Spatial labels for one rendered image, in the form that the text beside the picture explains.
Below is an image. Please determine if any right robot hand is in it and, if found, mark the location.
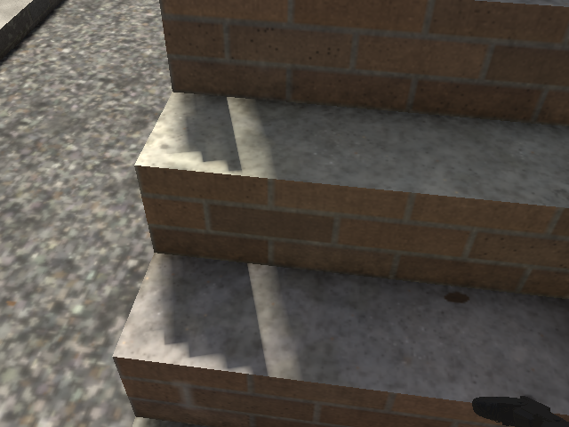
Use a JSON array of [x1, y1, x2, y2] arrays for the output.
[[472, 396, 569, 427]]

